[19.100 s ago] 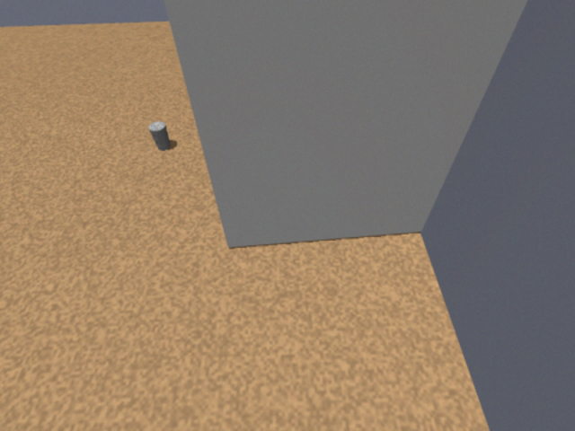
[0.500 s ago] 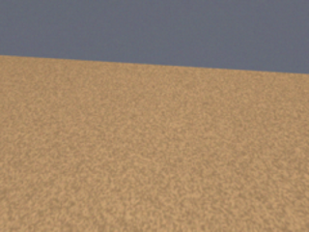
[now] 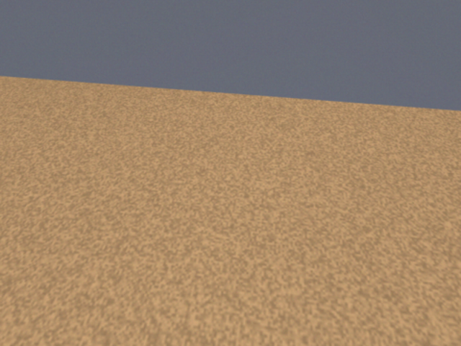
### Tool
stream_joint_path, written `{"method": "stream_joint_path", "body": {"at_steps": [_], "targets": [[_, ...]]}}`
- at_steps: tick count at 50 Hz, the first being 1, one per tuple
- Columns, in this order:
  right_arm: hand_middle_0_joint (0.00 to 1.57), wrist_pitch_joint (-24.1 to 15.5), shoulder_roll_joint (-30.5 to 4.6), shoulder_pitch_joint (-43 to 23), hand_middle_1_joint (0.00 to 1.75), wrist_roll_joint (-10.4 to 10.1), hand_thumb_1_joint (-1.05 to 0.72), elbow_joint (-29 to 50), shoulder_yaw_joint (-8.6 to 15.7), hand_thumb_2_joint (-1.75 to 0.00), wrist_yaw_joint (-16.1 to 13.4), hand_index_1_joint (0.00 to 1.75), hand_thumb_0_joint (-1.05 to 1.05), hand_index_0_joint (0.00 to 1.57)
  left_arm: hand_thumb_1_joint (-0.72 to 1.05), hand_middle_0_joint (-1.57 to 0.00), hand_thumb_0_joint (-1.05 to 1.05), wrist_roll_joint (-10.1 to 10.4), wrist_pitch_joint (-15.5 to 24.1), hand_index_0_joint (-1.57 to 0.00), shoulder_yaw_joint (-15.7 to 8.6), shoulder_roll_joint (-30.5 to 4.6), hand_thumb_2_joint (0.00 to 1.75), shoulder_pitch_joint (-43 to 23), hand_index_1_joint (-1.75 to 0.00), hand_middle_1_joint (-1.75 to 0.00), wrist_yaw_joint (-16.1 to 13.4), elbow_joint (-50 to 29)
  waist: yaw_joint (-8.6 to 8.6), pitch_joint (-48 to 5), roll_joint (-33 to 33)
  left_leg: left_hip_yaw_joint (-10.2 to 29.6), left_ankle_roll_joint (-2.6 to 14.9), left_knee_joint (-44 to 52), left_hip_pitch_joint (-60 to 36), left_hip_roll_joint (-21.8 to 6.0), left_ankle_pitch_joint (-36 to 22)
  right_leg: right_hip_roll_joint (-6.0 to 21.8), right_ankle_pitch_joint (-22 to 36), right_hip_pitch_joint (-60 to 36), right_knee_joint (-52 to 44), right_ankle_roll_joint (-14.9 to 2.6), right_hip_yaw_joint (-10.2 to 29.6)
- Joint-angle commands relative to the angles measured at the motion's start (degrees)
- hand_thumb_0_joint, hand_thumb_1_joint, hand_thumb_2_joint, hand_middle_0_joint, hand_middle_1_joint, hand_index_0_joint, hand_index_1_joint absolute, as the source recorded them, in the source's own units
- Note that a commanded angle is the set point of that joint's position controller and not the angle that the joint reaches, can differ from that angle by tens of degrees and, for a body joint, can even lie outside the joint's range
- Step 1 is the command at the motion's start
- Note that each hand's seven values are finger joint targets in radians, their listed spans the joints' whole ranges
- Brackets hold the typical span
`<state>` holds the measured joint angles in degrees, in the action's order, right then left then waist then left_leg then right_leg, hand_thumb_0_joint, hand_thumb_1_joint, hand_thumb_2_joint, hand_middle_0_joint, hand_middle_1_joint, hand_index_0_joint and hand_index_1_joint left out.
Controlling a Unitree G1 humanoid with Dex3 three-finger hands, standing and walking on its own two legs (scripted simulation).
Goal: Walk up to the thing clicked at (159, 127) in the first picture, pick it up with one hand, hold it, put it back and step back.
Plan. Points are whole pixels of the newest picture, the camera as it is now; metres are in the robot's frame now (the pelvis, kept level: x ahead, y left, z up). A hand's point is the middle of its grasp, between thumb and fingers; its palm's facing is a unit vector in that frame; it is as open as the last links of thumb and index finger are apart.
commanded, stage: stand
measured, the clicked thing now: out of the picture +0.06 -0.48 -0.71
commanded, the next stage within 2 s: walk up in 1.50 s
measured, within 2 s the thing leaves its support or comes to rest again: neither
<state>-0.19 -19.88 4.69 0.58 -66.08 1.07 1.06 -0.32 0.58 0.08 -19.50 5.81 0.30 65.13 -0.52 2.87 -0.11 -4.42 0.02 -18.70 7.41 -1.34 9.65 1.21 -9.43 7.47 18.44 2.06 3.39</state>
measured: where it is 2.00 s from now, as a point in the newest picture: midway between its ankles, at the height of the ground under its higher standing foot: outside the picture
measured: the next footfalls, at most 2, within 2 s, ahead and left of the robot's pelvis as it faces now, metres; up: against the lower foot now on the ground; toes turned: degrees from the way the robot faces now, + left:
left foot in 1.94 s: -0.01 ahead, +0.10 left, +0.00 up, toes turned +25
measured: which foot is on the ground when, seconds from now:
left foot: down 0.00-1.00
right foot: down 0.00-1.00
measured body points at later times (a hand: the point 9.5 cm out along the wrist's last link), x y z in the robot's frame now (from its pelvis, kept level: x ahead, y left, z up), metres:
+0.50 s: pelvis +0.01 +0.00 +0.00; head +0.02 +0.00 +0.45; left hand +0.09 +0.30 -0.13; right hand +0.09 -0.30 -0.13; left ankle +0.01 +0.12 -0.75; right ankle +0.01 -0.14 -0.75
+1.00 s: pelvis +0.01 +0.00 +0.00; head +0.03 +0.00 +0.45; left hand +0.09 +0.30 -0.13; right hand +0.10 -0.30 -0.13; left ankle +0.01 +0.12 -0.75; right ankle +0.01 -0.14 -0.75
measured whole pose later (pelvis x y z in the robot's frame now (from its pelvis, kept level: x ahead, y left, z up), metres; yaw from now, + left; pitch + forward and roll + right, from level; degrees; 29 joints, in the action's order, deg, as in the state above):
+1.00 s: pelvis +0.01 +0.00 +0.00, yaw +1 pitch -2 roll +0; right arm -0.1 -20.2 5.1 0.4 -65.3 0.7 0.8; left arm -0.4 0.2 0.4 -19.8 6.2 0.2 64.2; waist -0.3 2.8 -0.1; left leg -3.9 0.1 -17.8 5.8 -0.9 10.4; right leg 1.7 -10.5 5.7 17.7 2.2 2.8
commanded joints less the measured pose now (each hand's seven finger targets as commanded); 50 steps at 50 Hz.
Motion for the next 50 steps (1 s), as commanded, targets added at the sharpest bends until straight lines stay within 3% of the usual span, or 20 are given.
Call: {"method": "stream_joint_path", "body": {"at_steps": [1, 24, 34, 40, 50], "targets": [[0.2, -1.5, -12.4, -3.0, 0.3, 0.1, -0.9, 3.4, 2.2, -0.9, -0.9, 0.3, 0.0, 0.2, 0.9, -0.2, 0.0, -0.2, 1.4, -0.2, -2.1, -12.2, 0.9, -2.1, -0.3, -0.3, -0.9, -3.5, 0.01, -5.4, 0.0, 6.6, 0.91, 3.4, -3.2, -7.4, -4.5, 5.6, 8.0, 0.4, -2.3, -2.39, 3.6], [0.2, -1.4, -12.5, -3.5, 0.3, -0.1, -0.9, 4.0, 2.2, -0.9, -1.1, 0.3, 0.0, 0.2, 0.9, -0.2, 0.0, -0.3, 1.2, -0.2, -2.0, -12.4, 0.9, -2.2, -0.3, -0.3, -1.0, -3.9, 0.06, -4.9, -0.2, 6.4, 0.86, 3.6, -4.3, -7.1, -5.3, 5.9, 7.8, 0.5, -2.5, -2.47, 3.0], [0.2, -1.3, -12.4, -2.8, 0.3, -0.1, -0.9, 4.0, 2.1, -0.9, -1.1, 0.3, 0.0, 0.2, 0.9, -0.2, 0.0, -0.3, 1.2, -0.2, -2.1, -12.6, 0.9, -1.8, -0.3, -0.3, -1.1, -4.1, -0.05, -5.8, -0.3, 6.2, 0.97, 2.9, -5.3, -7.2, -7.8, 6.1, 10.3, -0.4, -2.5, -2.55, 3.0], [0.2, -1.2, -12.2, -2.6, 0.3, 0.0, -0.9, 4.1, 1.9, -0.9, -1.1, 0.3, 0.0, 0.2, 0.9, -0.2, 0.0, -0.2, 1.2, -0.2, -1.9, -12.5, 0.9, -1.4, -0.3, -0.3, -1.1, -4.0, 0.02, -4.6, -0.4, 6.2, 0.94, 3.1, -4.5, -7.0, -5.9, 6.1, 8.7, 0.4, -2.9, -2.56, 3.0], [0.2, -1.5, -12.4, -2.3, 0.3, 0.0, -0.9, 4.3, 1.9, -0.9, -1.3, 0.3, 0.0, 0.2, 0.9, -0.2, 0.0, -0.3, 1.0, -0.2, -2.1, -12.7, 0.9, -1.5, -0.3, -0.3, -1.0, -4.3, 0.18, -5.4, -0.3, 6.4, 0.82, 3.3, -5.3, -7.2, -9.3, 6.0, 10.1, -0.3, -2.1, -2.68, 2.6]]}}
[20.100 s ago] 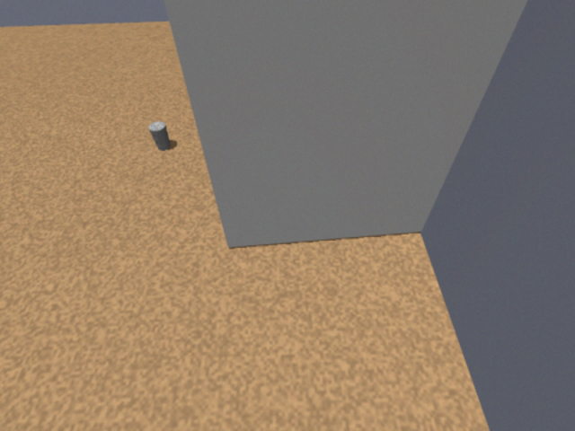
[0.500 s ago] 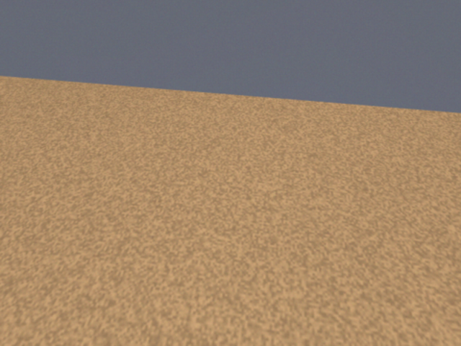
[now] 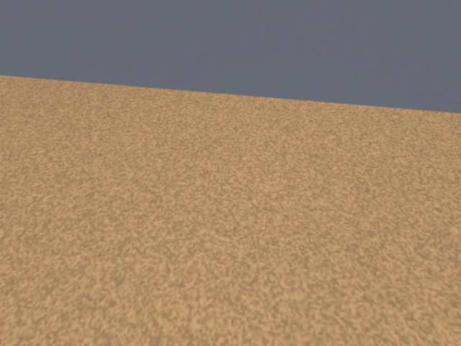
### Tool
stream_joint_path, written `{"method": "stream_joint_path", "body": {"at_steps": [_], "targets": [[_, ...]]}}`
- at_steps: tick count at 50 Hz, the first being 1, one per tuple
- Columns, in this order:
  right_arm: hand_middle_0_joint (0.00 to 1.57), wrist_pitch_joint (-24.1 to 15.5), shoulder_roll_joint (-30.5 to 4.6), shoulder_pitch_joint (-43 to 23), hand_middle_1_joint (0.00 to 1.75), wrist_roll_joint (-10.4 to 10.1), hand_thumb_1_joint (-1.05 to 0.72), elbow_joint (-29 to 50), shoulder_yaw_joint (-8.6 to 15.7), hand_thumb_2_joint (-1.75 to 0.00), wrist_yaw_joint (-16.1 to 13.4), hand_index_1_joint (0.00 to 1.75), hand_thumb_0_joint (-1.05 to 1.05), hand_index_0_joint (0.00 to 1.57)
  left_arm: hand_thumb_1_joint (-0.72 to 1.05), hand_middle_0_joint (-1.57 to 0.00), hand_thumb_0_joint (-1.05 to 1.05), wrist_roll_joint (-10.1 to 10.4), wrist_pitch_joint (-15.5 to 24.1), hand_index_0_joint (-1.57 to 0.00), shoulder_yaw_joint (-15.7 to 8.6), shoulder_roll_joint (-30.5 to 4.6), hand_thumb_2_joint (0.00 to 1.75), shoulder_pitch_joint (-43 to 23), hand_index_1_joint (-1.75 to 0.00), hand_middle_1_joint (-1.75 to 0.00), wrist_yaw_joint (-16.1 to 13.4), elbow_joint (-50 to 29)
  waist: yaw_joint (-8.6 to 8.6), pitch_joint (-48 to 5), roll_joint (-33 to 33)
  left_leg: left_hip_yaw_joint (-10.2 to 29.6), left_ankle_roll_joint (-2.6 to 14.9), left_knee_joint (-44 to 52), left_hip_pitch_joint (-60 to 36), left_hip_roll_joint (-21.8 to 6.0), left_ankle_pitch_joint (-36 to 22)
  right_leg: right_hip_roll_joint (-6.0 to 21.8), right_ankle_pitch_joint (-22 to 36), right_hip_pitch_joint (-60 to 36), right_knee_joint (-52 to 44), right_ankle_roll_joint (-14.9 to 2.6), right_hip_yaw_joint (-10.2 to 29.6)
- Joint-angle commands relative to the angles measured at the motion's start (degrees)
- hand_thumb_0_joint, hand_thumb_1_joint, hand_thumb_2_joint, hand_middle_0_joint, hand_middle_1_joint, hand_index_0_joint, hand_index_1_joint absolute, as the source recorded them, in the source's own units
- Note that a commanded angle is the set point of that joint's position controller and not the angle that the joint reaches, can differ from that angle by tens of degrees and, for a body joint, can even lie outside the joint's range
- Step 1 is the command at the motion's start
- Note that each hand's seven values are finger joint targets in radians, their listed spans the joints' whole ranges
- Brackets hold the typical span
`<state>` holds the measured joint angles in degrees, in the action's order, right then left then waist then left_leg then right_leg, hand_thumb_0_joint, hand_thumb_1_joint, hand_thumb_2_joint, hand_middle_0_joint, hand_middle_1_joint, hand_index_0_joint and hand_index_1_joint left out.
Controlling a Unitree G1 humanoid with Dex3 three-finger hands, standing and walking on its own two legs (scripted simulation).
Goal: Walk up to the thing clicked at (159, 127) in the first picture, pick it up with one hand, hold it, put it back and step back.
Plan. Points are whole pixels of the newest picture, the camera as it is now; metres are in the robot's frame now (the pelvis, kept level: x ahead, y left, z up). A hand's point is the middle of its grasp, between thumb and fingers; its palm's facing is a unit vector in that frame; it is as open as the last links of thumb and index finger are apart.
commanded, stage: stand
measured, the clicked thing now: out of the picture +0.04 -0.48 -0.71
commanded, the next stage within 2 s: walk up in 0.50 s
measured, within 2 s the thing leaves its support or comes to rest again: neither
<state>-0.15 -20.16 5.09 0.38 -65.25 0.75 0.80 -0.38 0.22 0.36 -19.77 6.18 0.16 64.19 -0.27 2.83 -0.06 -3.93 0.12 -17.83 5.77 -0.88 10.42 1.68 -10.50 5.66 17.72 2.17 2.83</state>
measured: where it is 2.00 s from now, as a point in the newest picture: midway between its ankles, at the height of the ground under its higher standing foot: outside the picture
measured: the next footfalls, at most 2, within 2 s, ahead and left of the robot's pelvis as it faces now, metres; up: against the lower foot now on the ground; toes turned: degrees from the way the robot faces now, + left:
left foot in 0.94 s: -0.02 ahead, +0.10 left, +0.00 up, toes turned +24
right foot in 1.24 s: +0.09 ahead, -0.14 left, +0.00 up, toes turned +25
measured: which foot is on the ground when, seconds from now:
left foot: down 0.00-0.70, up 0.72-0.92, down 0.94-1.00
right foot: down 0.00-0.94, up 0.96-1.00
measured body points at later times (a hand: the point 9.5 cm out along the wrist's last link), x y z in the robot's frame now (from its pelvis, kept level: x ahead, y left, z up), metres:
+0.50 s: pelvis +0.00 +0.00 +0.00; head +0.01 -0.01 +0.45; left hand +0.07 +0.30 -0.13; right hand +0.08 -0.31 -0.13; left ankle -0.01 +0.11 -0.75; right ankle -0.01 -0.15 -0.75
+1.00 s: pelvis -0.02 +0.00 -0.03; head +0.01 +0.04 +0.42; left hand +0.01 +0.34 -0.16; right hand +0.13 -0.31 -0.12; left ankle -0.03 +0.13 -0.75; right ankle -0.01 -0.14 -0.73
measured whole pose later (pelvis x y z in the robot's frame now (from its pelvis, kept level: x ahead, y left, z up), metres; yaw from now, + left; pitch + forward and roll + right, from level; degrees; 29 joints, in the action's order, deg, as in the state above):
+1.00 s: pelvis -0.02 +0.00 -0.03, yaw +15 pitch -2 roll +1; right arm -0.1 -23.0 13.0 1.8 -53.1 4.3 0.6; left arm -1.2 -3.9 -3.9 -23.6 4.9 1.6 51.8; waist 0.4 7.6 -4.6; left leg -1.1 0.3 -36.9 17.6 0.3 17.0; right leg 6.8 -28.9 17.0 47.1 0.1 -3.8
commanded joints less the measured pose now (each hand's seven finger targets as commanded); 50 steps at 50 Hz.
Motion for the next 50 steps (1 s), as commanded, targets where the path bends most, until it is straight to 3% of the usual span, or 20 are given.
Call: {"method": "stream_joint_path", "body": {"at_steps": [1, 24, 25, 27, 30, 32, 33, 34, 35, 36, 37, 39, 40, 42, 45, 46, 47, 48, 49, 50], "targets": [[0.2, -1.6, -12.3, -2.6, 0.3, 0.1, -0.9, 3.4, 2.3, -0.9, -1.0, 0.3, 0.0, 0.2, 0.9, -0.2, 0.0, -0.3, 1.4, -0.2, -2.3, -12.1, 0.9, -1.5, -0.3, -0.3, -0.9, -3.3, 0.08, -5.0, -0.3, 5.8, 0.84, 2.3, -3.6, -7.6, -9.5, 5.6, 11.1, 1.6, -1.8, -2.76, 3.3], [0.2, -1.4, -12.1, -1.7, 0.3, 0.2, -0.9, 3.7, 2.3, -0.9, -1.0, 0.3, 0.0, 0.2, 0.9, -0.2, 0.0, -0.4, 1.5, -0.2, -2.3, -12.6, 0.9, -1.4, -0.3, -0.3, -0.9, -3.6, -0.08, -5.0, -0.7, 6.0, 0.91, 2.2, -3.0, -7.4, -8.2, 5.9, 10.7, 0.9, -2.2, -2.89, 3.2], [0.2, -1.1, -15.3, 0.5, 0.3, -0.3, -0.9, 6.0, 4.0, -0.9, -0.8, 0.3, 0.0, 0.2, 0.9, -0.2, 0.0, -0.2, 0.8, -0.2, -4.8, -15.5, 0.9, -4.3, -0.3, -0.3, -0.6, -5.2, 0.22, -2.5, -0.9, 9.5, 2.42, -0.5, 4.1, -6.9, -17.6, 3.1, 6.6, -0.9, 4.3, -2.73, -2.3], [0.2, -0.9, -16.3, 0.6, 0.3, -0.5, -0.9, 7.4, 4.7, -0.9, -0.9, 0.3, 0.0, 0.2, 0.9, -0.2, 0.0, 0.0, 0.3, -0.2, -4.9, -14.2, 0.9, -2.2, -0.3, -0.3, -0.6, -6.3, 0.86, -4.1, 3.0, 11.4, 3.96, -1.5, 2.7, -8.5, -21.5, 2.1, 3.5, 0.7, 6.9, -3.12, -3.1], [0.2, -0.4, -16.2, 1.1, 0.3, 0.1, -0.9, 9.8, 5.7, -0.9, -1.1, 0.3, 0.0, 0.2, 0.9, -0.2, 0.0, -0.1, -0.4, -0.2, -5.4, -13.1, 0.9, -2.1, -0.3, -0.3, -0.4, -7.6, 0.66, -5.9, 5.1, 14.9, 5.3, -3.1, 5.2, -9.3, -18.5, 1.6, -0.1, 0.6, 9.1, -3.86, -3.2], [0.2, -0.1, -15.4, 0.7, 0.3, 0.4, -0.9, 11.3, 5.9, -0.9, -1.2, 0.3, 0.0, 0.2, 0.9, -0.2, 0.0, -0.4, -0.4, -0.2, -5.9, -13.5, 0.9, -0.9, -0.3, -0.3, -0.3, -8.1, 1.56, -6.4, 3.9, 13.9, 4.37, -6.7, 9.6, -7.2, -15.0, 3.8, -0.1, -2.5, 7.0, -5.52, -1.4], [0.2, 0.0, -14.2, -0.1, 0.3, 0.4, -0.9, 12.3, 5.6, -0.9, -1.2, 0.3, 0.0, 0.2, 0.9, -0.2, 0.0, -0.6, -0.3, -0.2, -6.3, -14.6, 0.9, 0.2, -0.3, -0.3, -0.2, -8.5, 2.27, -6.9, 0.8, 10.8, 3.11, -10.9, 12.7, -4.4, -12.4, 6.6, 0.7, -4.9, 4.6, -6.95, 0.9], [0.2, 0.3, -12.4, -0.9, 0.3, 0.4, -0.9, 13.2, 5.4, -0.9, -1.4, 0.3, 0.0, 0.2, 0.9, -0.2, 0.0, -0.9, -0.4, -0.2, -7.1, -16.9, 0.9, 0.5, -0.3, -0.3, -0.2, -8.4, 2.96, -5.9, -5.4, 5.4, 1.35, -18.9, 17.3, 0.3, -5.9, 12.3, 0.3, -6.2, 0.2, -10.63, 4.8], [0.2, 0.7, -12.2, -0.1, 0.3, 0.7, -0.9, 14.1, 5.6, -0.9, -1.5, 0.3, 0.0, 0.2, 0.9, -0.2, 0.0, -1.5, -0.4, -0.2, -7.8, -19.0, 0.9, -1.8, -0.3, -0.3, -0.3, -10.2, 3.05, -4.8, -11.7, 2.5, 0.61, -30.1, 21.0, 2.4, 16.0, 21.6, 5.3, -4.4, -2.7, -16.68, 11.3], [0.2, 1.0, -13.3, 0.6, 0.3, 1.2, -0.9, 15.2, 6.0, -0.9, -1.5, 0.3, 0.0, 0.2, 0.9, -0.2, 0.0, -2.1, -0.2, -0.2, -8.1, -19.1, 0.9, -2.7, -0.3, -0.3, -0.3, -12.2, 3.12, -3.2, -11.1, 5.3, 0.37, -38.2, 21.5, -0.7, 22.3, 27.1, 9.3, 0.7, -3.5, -20.07, 14.2], [0.2, 1.4, -14.1, 2.2, 0.3, 1.0, -0.9, 15.8, 6.3, -0.9, -1.3, 0.3, 0.0, 0.2, 0.9, -0.2, 0.0, -1.8, -0.2, -0.2, -7.8, -17.5, 0.9, -5.0, -0.3, -0.3, -0.3, -13.7, 1.53, -0.9, -8.3, 7.8, 0.2, -40.7, 20.4, -2.3, 20.9, 25.0, 11.7, 3.6, -2.8, -19.31, 10.2], [0.2, 1.5, -13.4, 6.3, 0.3, 0.4, -0.9, 15.7, 6.2, -0.9, -0.1, 0.3, 0.0, 0.2, 0.9, -0.2, 0.0, -2.3, 0.2, -0.2, -7.3, -16.6, 0.9, -8.8, -0.3, -0.3, -0.5, -15.3, -1.21, -0.6, -9.3, 7.5, 0.04, -37.5, 19.5, -3.8, 15.9, 18.5, 13.8, 2.7, 0.3, -15.17, 1.7], [0.2, 1.3, -13.1, 7.0, 0.3, 0.3, -0.9, 15.4, 6.1, -0.9, 0.3, 0.3, 0.0, 0.2, 0.9, -0.2, 0.0, -2.6, 0.3, -0.2, -7.2, -16.4, 0.9, -7.8, -0.3, -0.3, -0.4, -15.4, -0.69, -1.6, -10.0, 6.0, 0.13, -32.7, 19.1, -3.7, 14.4, 16.1, 13.6, 0.6, 1.8, -13.6, -1.1], [0.2, 0.6, -12.2, 7.8, 0.3, 0.7, -0.9, 15.2, 5.8, -0.9, 0.6, 0.3, 0.0, 0.2, 0.9, -0.2, 0.0, -2.6, 0.1, -0.2, -7.4, -16.8, 0.9, -4.1, -0.3, -0.3, 0.1, -15.5, 1.34, -3.6, -11.6, 2.6, 0.11, -26.0, 16.3, -2.0, 14.7, 15.0, 13.2, -1.4, 5.9, -13.3, -3.3], [0.2, -0.6, -12.5, 11.6, 0.3, 0.8, -0.9, 13.9, 6.5, -0.9, -0.3, 0.3, 0.0, 0.2, 0.9, -0.2, 0.0, -1.5, -1.6, -0.2, -7.6, -17.2, 0.9, -3.9, -0.3, -0.3, 1.0, -16.7, -0.48, -5.2, -8.0, -2.1, 0.14, -10.7, 6.7, 1.6, 4.6, 13.9, 7.7, 3.0, 15.7, -11.41, -6.5], [0.2, -1.2, -14.2, 13.1, 0.3, 1.3, -0.9, 13.4, 7.1, -0.9, -0.9, 0.3, 0.0, 0.2, 0.9, -0.2, 0.0, -1.2, -2.2, -0.2, -7.0, -15.1, 0.9, -2.3, -0.3, -0.3, 1.1, -16.9, -0.83, -5.5, -2.9, 0.6, 0.74, -6.1, 1.1, 1.2, 0.0, 11.5, 0.9, 7.9, 23.1, -8.42, -8.7], [0.2, -1.8, -19.6, 13.1, 0.3, 2.3, -0.9, 14.3, 8.3, -0.9, -1.6, 0.3, 0.0, 0.2, 0.9, -0.2, 0.0, -0.7, -2.7, -0.2, -6.0, -11.0, 0.9, -1.0, -0.3, -0.3, 1.3, -17.8, -0.74, -4.0, 11.1, 18.1, 4.35, -0.4, -0.9, -9.4, -4.5, 4.9, -13.2, 17.4, 33.7, -4.7, -11.2], [0.2, -2.3, -24.5, 10.8, 0.3, 2.5, -0.9, 17.1, 8.7, -0.9, -2.0, 0.3, 0.0, 0.2, 0.9, -0.2, 0.0, -0.7, -3.4, -0.2, -6.0, -10.4, 0.9, -0.2, -0.3, -0.3, 1.1, -18.8, 0.38, -4.4, 13.4, 36.7, 12.04, 1.8, 3.4, -20.7, -5.8, 0.5, -25.7, 21.7, 37.6, -2.52, -4.2], [0.2, -2.4, -24.8, 9.3, 0.3, 1.4, -0.9, 17.5, 8.8, -0.9, -2.1, 0.3, 0.0, 0.2, 0.9, -0.2, 0.0, -0.5, -3.7, -0.2, -6.9, -14.9, 0.9, -2.5, -0.3, -0.3, 0.7, -17.7, -0.87, -2.8, 10.9, 38.8, 16.42, 2.7, 9.5, -21.5, -1.5, 2.5, -26.4, 17.9, 41.9, -2.77, 1.0], [0.2, -2.7, -22.0, 8.0, 0.3, 1.3, -0.9, 18.0, 8.1, -0.9, -2.6, 0.3, 0.0, 0.2, 0.9, -0.2, 0.0, -0.3, -3.6, -0.2, -7.0, -15.3, 0.9, -1.5, -0.3, -0.3, 0.8, -17.9, 0.35, -2.6, 7.3, 31.2, 15.12, -1.5, 5.6, -18.3, -6.8, 3.6, -23.6, 20.1, 42.3, -3.23, 1.1]]}}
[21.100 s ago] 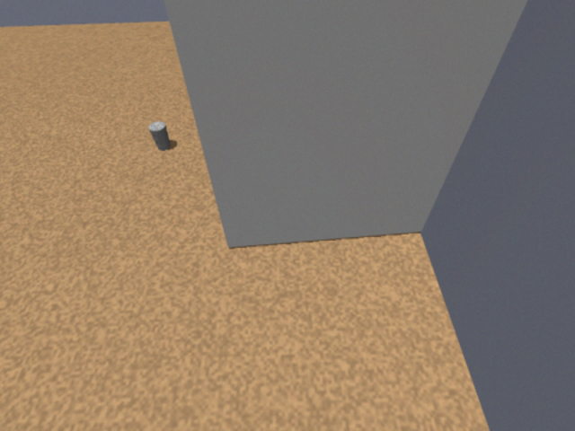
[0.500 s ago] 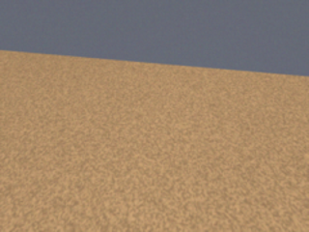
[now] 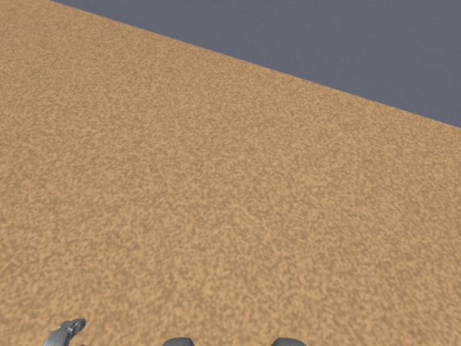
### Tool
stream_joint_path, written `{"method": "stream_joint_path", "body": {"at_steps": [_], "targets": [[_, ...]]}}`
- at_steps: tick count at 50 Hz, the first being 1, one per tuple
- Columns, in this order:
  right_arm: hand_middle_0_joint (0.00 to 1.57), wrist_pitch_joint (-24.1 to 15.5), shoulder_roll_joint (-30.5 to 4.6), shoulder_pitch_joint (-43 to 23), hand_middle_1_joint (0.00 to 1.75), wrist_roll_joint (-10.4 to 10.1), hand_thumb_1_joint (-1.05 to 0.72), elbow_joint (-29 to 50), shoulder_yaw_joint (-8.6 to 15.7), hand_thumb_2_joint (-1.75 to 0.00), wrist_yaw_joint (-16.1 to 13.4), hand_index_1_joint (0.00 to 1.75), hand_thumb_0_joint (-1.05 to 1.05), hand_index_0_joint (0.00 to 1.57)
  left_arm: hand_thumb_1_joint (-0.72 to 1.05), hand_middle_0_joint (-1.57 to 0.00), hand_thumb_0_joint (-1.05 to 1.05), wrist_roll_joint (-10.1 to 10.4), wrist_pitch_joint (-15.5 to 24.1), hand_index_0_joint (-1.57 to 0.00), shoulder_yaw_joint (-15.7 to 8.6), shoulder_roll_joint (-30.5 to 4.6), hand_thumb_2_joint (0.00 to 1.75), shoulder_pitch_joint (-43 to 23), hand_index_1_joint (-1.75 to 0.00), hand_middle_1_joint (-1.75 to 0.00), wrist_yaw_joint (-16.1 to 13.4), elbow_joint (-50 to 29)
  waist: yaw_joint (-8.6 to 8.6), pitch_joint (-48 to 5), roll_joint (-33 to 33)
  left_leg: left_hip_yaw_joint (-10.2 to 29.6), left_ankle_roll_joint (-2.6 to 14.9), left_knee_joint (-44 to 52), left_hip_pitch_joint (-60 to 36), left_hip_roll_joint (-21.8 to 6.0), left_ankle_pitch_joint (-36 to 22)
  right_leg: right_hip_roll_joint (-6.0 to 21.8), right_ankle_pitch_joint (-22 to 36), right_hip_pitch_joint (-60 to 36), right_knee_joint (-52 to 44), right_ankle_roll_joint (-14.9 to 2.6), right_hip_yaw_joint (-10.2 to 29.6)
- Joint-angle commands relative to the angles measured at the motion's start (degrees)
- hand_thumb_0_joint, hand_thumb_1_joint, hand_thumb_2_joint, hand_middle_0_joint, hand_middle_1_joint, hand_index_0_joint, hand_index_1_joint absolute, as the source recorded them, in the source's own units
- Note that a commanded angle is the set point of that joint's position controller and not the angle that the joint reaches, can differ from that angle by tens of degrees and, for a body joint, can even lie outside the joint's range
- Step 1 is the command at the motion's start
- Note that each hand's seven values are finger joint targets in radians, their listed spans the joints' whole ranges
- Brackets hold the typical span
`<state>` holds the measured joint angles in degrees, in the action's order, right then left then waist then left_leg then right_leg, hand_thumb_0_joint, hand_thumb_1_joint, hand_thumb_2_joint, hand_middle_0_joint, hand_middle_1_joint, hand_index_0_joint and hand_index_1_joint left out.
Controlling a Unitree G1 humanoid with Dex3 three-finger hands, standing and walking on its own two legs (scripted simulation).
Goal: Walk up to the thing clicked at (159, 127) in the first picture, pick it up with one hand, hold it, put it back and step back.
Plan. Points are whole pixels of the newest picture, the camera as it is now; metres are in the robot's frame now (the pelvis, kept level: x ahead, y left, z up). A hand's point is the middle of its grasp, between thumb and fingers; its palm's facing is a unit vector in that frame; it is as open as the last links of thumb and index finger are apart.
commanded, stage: walk up
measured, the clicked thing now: out of the picture -0.07 -0.48 -0.69
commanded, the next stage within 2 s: stand in 1.14 s
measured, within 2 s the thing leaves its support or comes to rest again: neither
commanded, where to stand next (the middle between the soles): +0.03 -0.03 m, yaw +13 degrees
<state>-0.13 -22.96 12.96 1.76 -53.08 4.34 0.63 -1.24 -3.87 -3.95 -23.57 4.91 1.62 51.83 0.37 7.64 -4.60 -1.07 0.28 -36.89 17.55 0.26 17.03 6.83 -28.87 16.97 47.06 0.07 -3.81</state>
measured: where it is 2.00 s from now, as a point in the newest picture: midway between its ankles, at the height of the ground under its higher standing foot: outside the picture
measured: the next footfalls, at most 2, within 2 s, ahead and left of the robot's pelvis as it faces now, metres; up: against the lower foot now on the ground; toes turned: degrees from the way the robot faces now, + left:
right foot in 0.24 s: +0.07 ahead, -0.16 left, +0.00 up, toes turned +10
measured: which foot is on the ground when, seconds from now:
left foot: down 0.00-1.00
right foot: up 0.00-0.22, down 0.24-1.00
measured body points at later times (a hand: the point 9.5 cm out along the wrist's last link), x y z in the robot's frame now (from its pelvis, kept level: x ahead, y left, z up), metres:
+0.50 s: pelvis -0.01 -0.01 +0.00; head +0.03 +0.00 +0.45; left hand +0.01 +0.31 -0.12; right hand +0.15 -0.31 -0.11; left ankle -0.01 +0.09 -0.72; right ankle +0.01 -0.16 -0.72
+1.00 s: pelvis -0.01 -0.03 +0.02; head +0.00 -0.02 +0.47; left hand +0.01 +0.29 -0.11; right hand +0.16 -0.30 -0.10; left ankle -0.01 +0.09 -0.72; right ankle +0.03 -0.17 -0.72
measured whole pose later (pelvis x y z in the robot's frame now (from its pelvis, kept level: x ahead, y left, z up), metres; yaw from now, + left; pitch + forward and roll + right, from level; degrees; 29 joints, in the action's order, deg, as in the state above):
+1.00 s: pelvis -0.01 -0.03 +0.02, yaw +14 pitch -3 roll -1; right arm -0.5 -20.2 6.8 -0.2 -60.3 -0.2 1.0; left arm 0.0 0.3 -1.0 -20.7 5.2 0.9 60.9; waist 1.0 3.8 0.0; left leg 5.2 0.0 -26.5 11.4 1.3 12.4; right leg 3.2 -12.7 8.0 23.5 2.3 -3.4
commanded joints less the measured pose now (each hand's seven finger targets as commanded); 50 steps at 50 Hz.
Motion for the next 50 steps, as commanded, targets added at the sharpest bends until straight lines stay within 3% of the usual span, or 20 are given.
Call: {"method": "stream_joint_path", "body": {"at_steps": [1, 6, 10, 11, 12, 13, 14, 17, 22, 23, 24, 25, 26, 28, 30, 32, 34, 36, 39, 50], "targets": [[0.2, -2.8, -17.1, -0.8, 0.3, -0.2, -0.9, 6.0, 3.6, -0.9, -2.9, 0.3, 0.0, 0.2, 0.9, -0.2, 0.0, 0.9, 0.7, -0.2, -2.5, -10.2, 0.9, 1.6, -0.3, -0.3, -0.8, -4.7, 0.73, -8.5, 12.7, 22.4, 13.5, 14.1, -7.9, -16.6, -18.1, -1.0, -3.4, 9.7, 12.1, -1.23, 8.3], [0.2, -2.6, -15.0, 1.8, 0.3, 0.1, -0.9, 7.6, 2.9, -0.9, -3.0, 0.3, 0.0, 0.2, 0.9, -0.2, 0.0, 0.5, 1.7, -0.2, -2.8, -8.8, 0.9, 2.8, -0.3, -0.3, -0.6, -4.3, -0.74, -10.8, 13.9, 17.5, 12.07, 9.1, -5.8, -13.7, -30.0, -3.8, -0.6, 2.8, 1.3, -0.58, 4.5], [0.2, -1.3, -14.6, -1.4, 0.3, -0.8, -0.9, 9.3, 2.3, -0.9, -2.7, 0.3, 0.0, 0.2, 0.9, -0.2, 0.0, 0.4, 2.9, -0.2, -2.7, -7.9, 0.9, 7.3, -0.3, -0.3, -1.3, -2.5, 1.56, -12.6, 12.6, 14.3, 9.22, 1.7, -0.1, -9.8, -25.4, -6.7, 10.1, -8.3, -16.6, -1.99, 1.2], [0.2, -0.9, -12.8, -2.4, 0.3, -1.4, -0.9, 9.9, 1.6, -0.9, -2.6, 0.3, 0.0, 0.2, 0.9, -0.2, 0.0, -0.2, 3.5, -0.2, -3.1, -9.5, 0.9, 8.6, -0.3, -0.3, -1.6, -2.2, 2.35, -12.3, 9.9, 13.0, 6.78, -2.0, 2.4, -7.5, -21.3, -4.7, 13.3, -10.6, -20.3, -3.25, 4.5], [0.2, -0.7, -9.5, -2.2, 0.3, -2.1, -0.9, 10.6, 0.7, -0.9, -2.4, 0.3, 0.0, 0.2, 0.9, -0.2, 0.0, -1.2, 4.2, -0.2, -3.7, -13.2, 0.9, 8.4, -0.3, -0.3, -1.9, -2.7, 2.07, -10.3, 0.4, 9.1, 3.49, -9.8, 8.1, -2.1, -12.7, 5.0, 14.9, -10.6, -26.2, -6.27, 16.5], [0.2, -0.1, -9.6, -2.9, 0.3, -2.1, -0.9, 10.6, 1.2, -0.9, -3.0, 0.3, 0.0, 0.2, 0.9, -0.2, 0.0, -0.7, 4.2, -0.2, -4.2, -17.5, 0.9, 4.5, -0.3, -0.3, -1.6, -3.9, 1.66, -8.1, -8.6, 4.4, 1.52, -17.1, 9.0, 4.0, 15.0, 16.2, 13.9, -2.5, -30.7, -14.04, 28.0], [0.2, 0.0, -11.4, -1.6, 0.3, -1.6, -0.9, 9.3, 1.9, -0.9, -3.2, 0.3, 0.0, 0.2, 0.9, -0.2, 0.0, -1.1, 4.4, -0.2, -4.1, -17.5, 0.9, 1.8, -0.3, -0.3, -1.3, -5.4, 0.67, -5.2, -8.9, 6.5, 1.03, -23.6, 7.8, 1.7, 20.3, 19.3, 16.7, 1.6, -31.2, -17.66, 32.1], [0.2, -0.6, -10.8, -0.1, 0.3, -1.9, -0.9, 7.1, 1.8, -0.9, -2.0, 0.3, 0.0, 0.2, 0.9, -0.2, 0.0, -1.1, 4.9, -0.2, -3.0, -13.0, 0.9, 0.6, -0.3, -0.3, -1.6, -5.1, -0.57, -2.6, -5.1, 4.8, 1.17, -17.9, 7.8, 0.0, 12.6, 9.6, 21.8, -0.7, -25.5, -12.37, 15.3], [0.2, -2.1, -7.6, 2.5, 0.3, -0.9, -0.9, 4.8, 1.0, -0.9, -1.2, 0.3, 0.0, 0.2, 0.9, -0.2, 0.0, -0.1, 4.5, -0.2, -2.5, -12.4, 0.9, 4.1, -0.3, -0.3, -1.1, -5.0, -0.57, -9.3, -6.4, -1.3, 1.27, 11.9, -4.9, 2.3, -0.4, 6.0, 32.8, -7.2, -13.9, -8.67, 7.3], [0.2, -2.7, -9.3, 3.2, 0.3, -0.2, -0.9, 4.4, 1.7, -0.9, -1.6, 0.3, 0.0, 0.2, 0.9, -0.2, 0.0, 0.3, 4.3, -0.2, -1.8, -10.3, 0.9, 4.5, -0.3, -0.3, -1.1, -5.3, -1.05, -11.2, -3.1, 3.2, 2.36, 14.4, -12.1, -0.1, -7.0, 5.2, 32.1, -2.8, -9.0, -6.02, 6.1], [0.2, -3.4, -12.6, 3.2, 0.3, 0.5, -0.9, 5.0, 2.3, -0.9, -2.0, 0.3, 0.0, 0.2, 0.9, -0.2, 0.0, 0.8, 4.2, -0.2, -0.5, -6.2, 0.9, 5.9, -0.3, -0.3, -1.1, -6.2, -0.55, -13.5, 7.4, 18.5, 5.05, 17.1, -17.7, -10.3, -16.0, 1.2, 20.8, 4.3, -1.2, -2.35, 3.9], [0.2, -3.6, -17.1, -1.0, 0.3, -0.1, -0.9, 6.0, 2.5, -0.9, -1.9, 0.3, 0.0, 0.2, 0.9, -0.2, 0.0, 1.5, 3.5, -0.2, -0.8, -7.0, 0.9, 5.2, -0.3, -0.3, -1.6, -5.1, 0.48, -11.3, 14.2, 29.9, 12.75, 16.1, -10.7, -19.2, -16.5, -3.5, -5.9, 6.2, -2.1, -0.47, 3.8], [0.2, -3.6, -16.6, -1.6, 0.3, -0.6, -0.9, 5.6, 2.7, -0.9, -1.8, 0.3, 0.0, 0.2, 0.9, -0.2, 0.0, 1.1, 3.4, -0.2, -1.5, -9.9, 0.9, 3.2, -0.3, -0.3, -2.0, -4.3, -0.56, -9.4, 11.6, 29.3, 15.68, 15.8, -5.5, -19.6, -15.1, -1.7, -6.4, 2.4, 1.5, -0.68, 6.8], [0.2, -3.6, -13.1, -3.9, 0.3, -0.9, -0.9, 5.4, 0.9, -0.9, -2.2, 0.3, 0.0, 0.2, 0.9, -0.2, 0.0, 1.5, 3.8, -0.2, -1.2, -8.7, 0.9, 4.3, -0.3, -0.3, -1.9, -3.5, 0.98, -8.9, 10.9, 20.7, 12.79, 11.6, -8.5, -15.2, -27.7, -1.9, -3.3, 3.5, -1.2, -1.15, 6.7], [0.2, -3.3, -13.2, -5.4, 0.3, -1.4, -0.9, 5.0, 0.7, -0.9, -2.2, 0.3, 0.0, 0.2, 0.9, -0.2, 0.0, 1.5, 4.4, -0.2, -1.0, -8.6, 0.9, 6.4, -0.3, -0.3, -1.9, -2.0, 1.5, -9.1, 13.8, 14.9, 8.87, 9.6, -6.1, -11.5, -28.9, -3.1, 5.3, -1.8, -11.3, -1.44, 4.0], [0.2, -2.4, -11.6, -6.7, 0.3, -1.9, -0.9, 4.7, 0.1, -0.9, -1.8, 0.3, 0.0, 0.2, 0.9, -0.2, 0.0, 0.9, 5.0, -0.2, -1.0, -8.5, 0.9, 7.0, -0.3, -0.3, -2.0, -0.1, 1.9, -10.8, 11.3, 12.0, 5.14, 7.2, -3.5, -8.4, -23.4, -3.8, 18.2, -9.1, -19.9, -1.75, 3.4], [0.2, -2.0, -8.8, -5.5, 0.3, -2.7, -0.9, 4.3, -0.7, -0.9, -1.5, 0.3, 0.0, 0.2, 0.9, -0.2, 0.0, 0.3, 5.9, -0.2, -1.0, -11.3, 0.9, 5.2, -0.3, -0.3, -2.4, -0.1, 0.74, -11.8, 5.8, 9.9, 1.96, 6.0, 0.2, -4.5, -12.9, 3.1, 24.2, -13.1, -24.3, -3.93, 10.9], [0.2, -1.3, -8.8, -3.9, 0.3, -1.9, -0.9, 1.5, -0.5, -0.9, -1.3, 0.3, 0.0, 0.2, 0.9, -0.2, 0.0, 0.5, 5.6, -0.2, -0.5, -12.2, 0.9, -0.6, -0.3, -0.3, -1.8, -0.5, -1.58, -7.1, 2.6, 8.7, 1.42, 9.1, -6.0, -2.1, 0.8, 5.4, 12.2, -1.3, -25.5, -5.57, 12.8], [0.2, -1.8, -10.2, -7.9, 0.3, -1.5, -0.9, 0.1, -0.6, -0.9, -0.7, 0.3, 0.0, 0.2, 0.9, -0.2, 0.0, 0.8, 5.4, -0.2, 0.3, -9.8, 0.9, -1.2, -0.3, -0.3, -1.6, 1.7, 0.08, -4.2, 3.8, 12.7, 2.84, 14.0, -2.6, -5.2, -1.6, 0.3, 8.9, -3.3, -25.9, -2.66, 6.9], [0.2, -2.0, -10.1, -9.3, 0.3, -1.8, -0.9, -4.3, -1.7, -0.9, -0.8, 0.3, 0.0, 0.2, 0.9, -0.2, 0.0, 0.9, 5.7, -0.2, 0.2, -9.4, 0.9, -2.9, -0.3, -0.3, -1.6, 6.2, 0.44, -10.5, 5.3, 11.0, 1.66, 15.8, -5.9, -5.4, -15.4, 1.1, 21.1, -13.4, -27.9, -1.62, 4.7]]}}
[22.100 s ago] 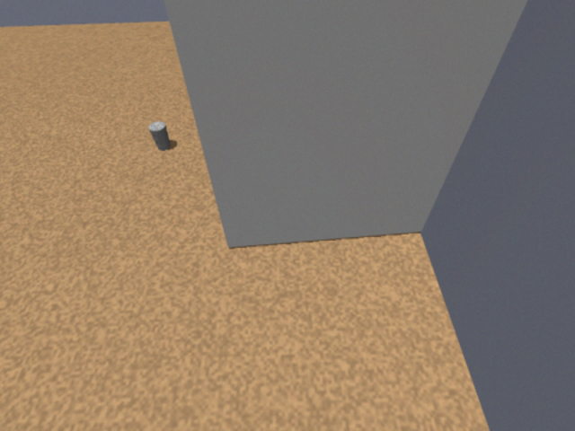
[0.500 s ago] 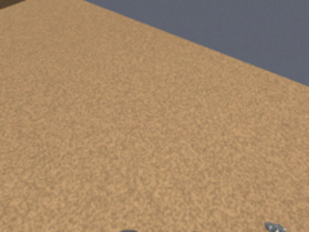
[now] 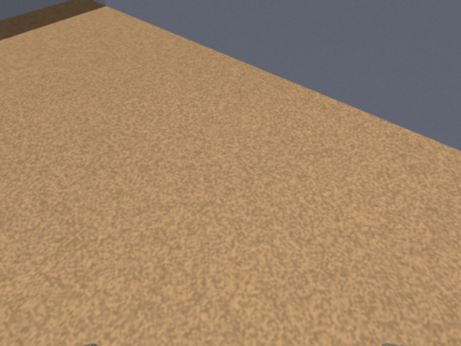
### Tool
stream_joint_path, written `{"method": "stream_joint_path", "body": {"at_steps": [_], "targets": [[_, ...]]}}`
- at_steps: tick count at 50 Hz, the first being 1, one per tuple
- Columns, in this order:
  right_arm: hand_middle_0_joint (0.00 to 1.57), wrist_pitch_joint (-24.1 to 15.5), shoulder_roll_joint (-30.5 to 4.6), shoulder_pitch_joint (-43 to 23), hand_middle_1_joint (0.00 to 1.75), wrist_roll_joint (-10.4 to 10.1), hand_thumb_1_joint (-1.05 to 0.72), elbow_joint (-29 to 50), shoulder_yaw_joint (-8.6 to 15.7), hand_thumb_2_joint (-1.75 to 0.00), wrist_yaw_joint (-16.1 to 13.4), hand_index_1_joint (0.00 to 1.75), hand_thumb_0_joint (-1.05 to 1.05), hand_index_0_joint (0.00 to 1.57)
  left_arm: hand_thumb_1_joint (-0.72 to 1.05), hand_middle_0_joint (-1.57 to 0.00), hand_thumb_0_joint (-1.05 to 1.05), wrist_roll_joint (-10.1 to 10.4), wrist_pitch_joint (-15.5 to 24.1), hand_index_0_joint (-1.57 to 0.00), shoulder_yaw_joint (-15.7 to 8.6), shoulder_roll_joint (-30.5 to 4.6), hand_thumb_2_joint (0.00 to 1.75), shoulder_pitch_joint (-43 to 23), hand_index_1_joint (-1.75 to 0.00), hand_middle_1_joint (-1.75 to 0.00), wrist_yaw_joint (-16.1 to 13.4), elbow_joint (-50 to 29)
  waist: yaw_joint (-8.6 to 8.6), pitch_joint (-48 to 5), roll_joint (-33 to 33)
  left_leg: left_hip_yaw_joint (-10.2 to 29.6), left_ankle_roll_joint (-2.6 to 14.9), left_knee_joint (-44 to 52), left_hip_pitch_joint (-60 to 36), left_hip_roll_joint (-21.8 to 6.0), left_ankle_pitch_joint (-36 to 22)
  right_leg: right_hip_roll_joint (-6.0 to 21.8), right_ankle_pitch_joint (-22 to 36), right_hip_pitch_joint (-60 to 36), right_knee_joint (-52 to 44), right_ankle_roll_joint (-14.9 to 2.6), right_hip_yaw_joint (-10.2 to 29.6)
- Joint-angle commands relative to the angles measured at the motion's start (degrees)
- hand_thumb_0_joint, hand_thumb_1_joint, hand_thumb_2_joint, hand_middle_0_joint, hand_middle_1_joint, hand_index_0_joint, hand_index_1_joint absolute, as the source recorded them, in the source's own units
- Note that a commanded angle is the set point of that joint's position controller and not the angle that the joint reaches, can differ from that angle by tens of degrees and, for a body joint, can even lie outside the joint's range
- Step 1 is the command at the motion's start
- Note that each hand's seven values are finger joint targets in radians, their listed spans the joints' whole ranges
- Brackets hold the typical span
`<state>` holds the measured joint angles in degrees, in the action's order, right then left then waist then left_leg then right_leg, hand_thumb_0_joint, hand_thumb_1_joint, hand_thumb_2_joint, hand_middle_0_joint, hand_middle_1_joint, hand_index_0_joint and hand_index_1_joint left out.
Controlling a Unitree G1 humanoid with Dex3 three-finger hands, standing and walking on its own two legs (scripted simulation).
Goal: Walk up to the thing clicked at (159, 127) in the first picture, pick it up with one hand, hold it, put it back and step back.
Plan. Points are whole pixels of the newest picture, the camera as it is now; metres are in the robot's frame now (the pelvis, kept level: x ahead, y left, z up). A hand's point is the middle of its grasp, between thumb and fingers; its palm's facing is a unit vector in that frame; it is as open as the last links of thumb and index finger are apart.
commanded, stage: walk up
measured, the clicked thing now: out of the picture -0.17 -0.43 -0.71
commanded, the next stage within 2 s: stand in 0.14 s
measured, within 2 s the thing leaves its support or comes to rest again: neither
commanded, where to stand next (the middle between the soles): +0.04 -0.01 m, yaw -1 degrees
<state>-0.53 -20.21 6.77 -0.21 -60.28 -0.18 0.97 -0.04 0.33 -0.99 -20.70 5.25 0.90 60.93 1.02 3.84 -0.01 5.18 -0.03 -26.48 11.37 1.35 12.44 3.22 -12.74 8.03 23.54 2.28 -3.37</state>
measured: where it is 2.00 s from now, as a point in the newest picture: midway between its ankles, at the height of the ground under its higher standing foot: outside the picture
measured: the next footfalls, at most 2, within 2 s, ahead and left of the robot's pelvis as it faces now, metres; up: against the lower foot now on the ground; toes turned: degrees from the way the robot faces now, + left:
none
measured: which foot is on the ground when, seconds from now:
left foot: down 0.00-1.00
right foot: down 0.00-1.00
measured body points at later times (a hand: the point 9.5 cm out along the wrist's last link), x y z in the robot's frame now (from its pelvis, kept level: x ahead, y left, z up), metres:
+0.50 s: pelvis +0.00 -0.01 +0.01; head +0.01 -0.01 +0.46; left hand +0.07 +0.29 -0.13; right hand +0.08 -0.32 -0.13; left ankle +0.02 +0.12 -0.74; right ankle +0.00 -0.15 -0.74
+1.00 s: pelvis +0.00 -0.02 +0.01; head +0.01 -0.02 +0.46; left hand +0.09 +0.28 -0.12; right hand +0.07 -0.33 -0.13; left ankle +0.02 +0.12 -0.74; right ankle +0.00 -0.15 -0.74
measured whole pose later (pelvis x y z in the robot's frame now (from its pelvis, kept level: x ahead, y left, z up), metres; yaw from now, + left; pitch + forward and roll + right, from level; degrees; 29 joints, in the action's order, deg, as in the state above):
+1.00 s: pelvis +0.00 -0.02 +0.01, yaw -2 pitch -2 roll +0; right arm -0.1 -20.7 6.5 0.3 -64.9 -0.1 0.7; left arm -0.2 0.4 -0.2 -20.4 5.8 0.7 64.7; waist 0.2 3.1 0.4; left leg 4.2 -1.8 -19.0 7.4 -0.6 9.1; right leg 1.5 -10.4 6.1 19.0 0.8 -2.4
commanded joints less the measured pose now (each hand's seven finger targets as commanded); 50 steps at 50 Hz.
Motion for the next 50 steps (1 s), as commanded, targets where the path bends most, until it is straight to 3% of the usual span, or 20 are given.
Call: {"method": "stream_joint_path", "body": {"at_steps": [1, 6, 7, 11, 14, 22, 29, 39, 43, 45, 50], "targets": [[0.2, -1.6, -12.7, -3.2, 0.3, 0.1, -0.9, 2.6, 2.9, -0.9, -1.2, 0.3, 0.0, 0.2, 0.9, -0.2, 0.0, -0.3, 1.5, -0.2, -2.8, -12.3, 0.9, -3.4, -0.3, -0.3, -0.9, -2.3, -0.26, -6.7, 0.6, 4.9, 1.88, 5.6, 0.2, -6.6, -11.5, 4.7, 5.0, -4.6, -4.4, -3.86, 4.1], [0.2, -1.4, -12.6, -3.5, 0.3, 0.3, -0.9, 1.6, 2.7, -0.9, -1.2, 0.3, 0.0, 0.2, 0.9, -0.2, 0.0, -0.3, 1.3, -0.2, -3.0, -12.2, 0.9, -4.4, -0.3, -0.3, -0.9, -1.1, -0.18, -5.2, 0.8, 5.4, 1.65, 7.2, 2.0, -6.4, -9.2, 4.7, 2.4, -5.1, -5.3, -3.71, 3.8], [0.2, -1.6, -12.3, -4.5, 0.3, 1.0, -0.9, 1.5, 2.8, -0.9, -1.3, 0.3, 0.0, 0.2, 0.9, -0.2, 0.0, -0.5, 1.3, -0.2, -2.2, -11.6, 0.9, -2.5, -0.3, -0.3, -0.8, -0.1, -0.01, -6.3, 1.4, 4.6, 1.35, 7.4, -2.1, -7.3, -10.8, 5.0, 3.9, -3.9, -6.0, -3.25, 5.2], [0.2, -1.5, -12.8, -4.3, 0.3, 0.8, -0.9, 0.6, 2.8, -0.9, -1.3, 0.3, 0.0, 0.2, 0.9, -0.2, 0.0, -0.5, 1.5, -0.2, -2.1, -12.0, 0.9, -3.3, -0.3, -0.3, -0.9, 0.4, -0.33, -5.0, 1.1, 4.6, 0.95, 8.6, -0.6, -7.3, -10.0, 4.7, 4.4, -5.1, -6.6, -2.69, 5.2], [0.2, -1.3, -12.8, -4.6, 0.3, 0.7, -0.9, 0.2, 2.9, -0.9, -1.3, 0.3, 0.0, 0.2, 0.9, -0.2, 0.0, -0.5, 1.5, -0.2, -1.8, -12.0, 0.9, -3.1, -0.3, -0.3, -0.9, 1.0, -0.52, -4.3, 0.9, 4.4, 0.91, 9.4, -1.4, -7.3, -6.4, 4.8, 1.5, -3.5, -7.8, -2.89, 5.8], [0.2, -1.3, -12.7, -4.3, 0.3, 0.7, -0.9, -0.4, 2.9, -0.9, -1.2, 0.3, 0.0, 0.2, 0.9, -0.2, 0.0, -0.5, 1.7, -0.2, -1.6, -12.2, 0.9, -2.4, -0.3, -0.3, -1.0, 1.2, -0.69, -5.8, 0.5, 3.5, 0.96, 9.2, -2.4, -7.7, -10.1, 5.0, 6.1, -4.7, -7.7, -3.02, 6.1], [0.2, -0.9, -12.3, -4.2, 0.3, 0.8, -0.9, -1.0, 2.6, -0.9, -1.1, 0.3, 0.0, 0.2, 0.9, -0.2, 0.0, -0.5, 1.6, -0.2, -1.6, -12.5, 0.9, -1.9, -0.3, -0.3, -1.2, 1.2, -0.64, -4.6, -0.3, 3.1, 0.64, 10.0, -2.7, -7.4, -7.3, 4.9, 2.8, -2.9, -8.7, -3.02, 6.3], [0.2, -1.1, -12.5, -3.8, 0.3, 0.7, -0.9, -1.2, 2.5, -0.9, -1.2, 0.3, 0.0, 0.2, 0.9, -0.2, 0.0, -0.3, 1.5, -0.2, -1.6, -12.4, 0.9, -1.4, -0.3, -0.3, -1.1, 0.7, -0.35, -5.3, 0.3, 2.9, 0.51, 10.0, -3.6, -7.7, -10.2, 4.8, 5.4, -3.3, -8.1, -3.26, 6.3], [0.2, -1.1, -12.7, -3.2, 0.3, 0.6, -0.9, -1.5, 2.4, -0.9, -1.2, 0.3, 0.0, 0.2, 0.9, -0.2, 0.0, -0.4, 1.3, -0.2, -1.5, -12.1, 0.9, -1.3, -0.3, -0.3, -1.0, 0.7, -0.54, -3.8, 0.4, 3.1, 0.49, 10.5, -2.8, -7.7, -7.2, 4.5, 2.3, -2.1, -8.4, -3.24, 6.5], [0.2, -1.1, -12.6, -2.9, 0.3, 0.7, -0.9, -1.3, 2.3, -0.9, -1.2, 0.3, 0.0, 0.2, 0.9, -0.2, 0.0, -0.5, 1.4, -0.2, -1.7, -12.5, 0.9, -1.6, -0.3, -0.3, -1.1, 0.4, -0.62, -5.4, 0.1, 2.8, 0.71, 9.9, -2.6, -7.9, -9.3, 4.8, 5.6, -4.1, -7.9, -3.21, 6.5], [0.2, -1.1, -12.6, -2.6, 0.3, 0.6, -0.9, -1.2, 2.2, -0.9, -1.3, 0.3, 0.0, 0.2, 0.9, -0.2, 0.0, -0.3, 1.5, -0.2, -1.5, -12.2, 0.9, -1.7, -0.3, -0.3, -1.0, 0.4, -0.95, -5.0, 0.1, 2.6, 0.56, 9.8, -3.0, -7.8, -11.0, 4.8, 7.6, -4.0, -7.9, -3.24, 6.5]]}}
